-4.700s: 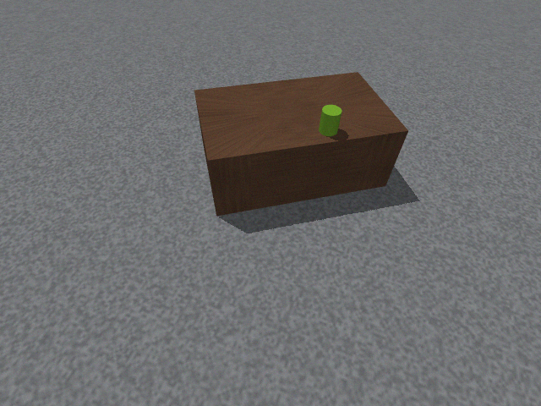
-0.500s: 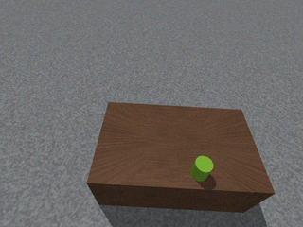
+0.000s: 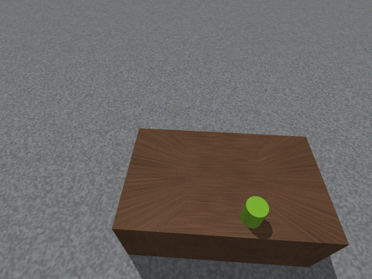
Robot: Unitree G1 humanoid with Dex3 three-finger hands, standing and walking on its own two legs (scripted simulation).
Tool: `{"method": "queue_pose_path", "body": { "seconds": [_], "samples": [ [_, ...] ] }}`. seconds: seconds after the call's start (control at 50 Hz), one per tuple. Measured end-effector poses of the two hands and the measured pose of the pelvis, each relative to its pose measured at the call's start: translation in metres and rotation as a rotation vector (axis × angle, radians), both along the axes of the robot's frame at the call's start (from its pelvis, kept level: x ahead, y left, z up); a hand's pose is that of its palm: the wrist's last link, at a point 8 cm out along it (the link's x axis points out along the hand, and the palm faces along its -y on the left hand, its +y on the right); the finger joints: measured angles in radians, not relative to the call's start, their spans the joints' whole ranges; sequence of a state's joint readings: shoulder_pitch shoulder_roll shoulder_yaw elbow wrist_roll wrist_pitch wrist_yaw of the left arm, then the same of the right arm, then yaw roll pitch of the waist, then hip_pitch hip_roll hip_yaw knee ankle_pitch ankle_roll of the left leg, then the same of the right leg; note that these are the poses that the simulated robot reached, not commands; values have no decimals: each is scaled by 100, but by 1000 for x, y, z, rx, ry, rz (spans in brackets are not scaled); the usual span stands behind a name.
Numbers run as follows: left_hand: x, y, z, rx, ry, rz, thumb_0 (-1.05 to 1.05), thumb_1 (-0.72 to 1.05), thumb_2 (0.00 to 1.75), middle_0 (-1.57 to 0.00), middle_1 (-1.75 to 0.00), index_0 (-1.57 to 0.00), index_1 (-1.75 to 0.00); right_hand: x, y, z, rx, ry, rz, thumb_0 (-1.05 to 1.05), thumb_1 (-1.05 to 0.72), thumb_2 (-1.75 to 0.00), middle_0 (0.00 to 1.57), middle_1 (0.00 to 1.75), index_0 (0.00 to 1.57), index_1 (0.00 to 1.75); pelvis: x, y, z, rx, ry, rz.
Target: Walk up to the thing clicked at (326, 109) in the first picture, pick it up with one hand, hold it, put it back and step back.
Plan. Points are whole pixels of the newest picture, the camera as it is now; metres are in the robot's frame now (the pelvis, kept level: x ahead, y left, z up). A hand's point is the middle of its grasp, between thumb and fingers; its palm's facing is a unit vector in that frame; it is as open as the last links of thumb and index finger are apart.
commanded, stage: walk up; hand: right
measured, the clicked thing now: (254, 212) +0.43 -0.26 -0.37
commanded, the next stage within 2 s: stand in 0.08 s
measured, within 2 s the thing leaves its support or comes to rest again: neither
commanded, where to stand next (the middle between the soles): +0.05 +0.01 m, yaw -1 degrees
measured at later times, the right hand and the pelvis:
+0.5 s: hand out of the picture +0.09 -0.26 -0.16, palm faces -0.01 +0.94 -0.33, open 7.4 cm; pelvis +0.01 -0.01 +0.00, yaw +0 degrees
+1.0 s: hand out of the picture +0.08 -0.27 -0.16, palm faces -0.03 +0.94 -0.33, open 7.4 cm; pelvis +0.01 -0.01 +0.00, yaw +0 degrees
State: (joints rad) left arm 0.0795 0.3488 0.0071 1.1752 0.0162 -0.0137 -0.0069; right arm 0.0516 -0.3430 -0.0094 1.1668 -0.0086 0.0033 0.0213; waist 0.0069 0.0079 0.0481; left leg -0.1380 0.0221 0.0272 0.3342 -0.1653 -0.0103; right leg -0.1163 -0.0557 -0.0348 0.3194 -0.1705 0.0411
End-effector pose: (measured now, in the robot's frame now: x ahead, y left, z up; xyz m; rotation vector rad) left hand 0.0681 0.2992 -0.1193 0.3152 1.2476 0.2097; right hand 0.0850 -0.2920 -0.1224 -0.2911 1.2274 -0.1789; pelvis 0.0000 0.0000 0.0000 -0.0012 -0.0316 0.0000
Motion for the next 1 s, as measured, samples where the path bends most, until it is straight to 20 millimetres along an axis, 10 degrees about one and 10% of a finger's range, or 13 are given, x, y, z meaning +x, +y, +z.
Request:
{"method": "queue_pose_path", "body": {
  "seconds": [1.0],
  "samples": [
    [6, -17, -1, -9, -2, -19, 0, 90, 90, -21, -30, -21, -30, -13, -19, 2, -20, 27, -4, 0, -90, -90, 20, 30, 20, 30, 6, -15, 1, 0, -3, -3]
  ]
}}
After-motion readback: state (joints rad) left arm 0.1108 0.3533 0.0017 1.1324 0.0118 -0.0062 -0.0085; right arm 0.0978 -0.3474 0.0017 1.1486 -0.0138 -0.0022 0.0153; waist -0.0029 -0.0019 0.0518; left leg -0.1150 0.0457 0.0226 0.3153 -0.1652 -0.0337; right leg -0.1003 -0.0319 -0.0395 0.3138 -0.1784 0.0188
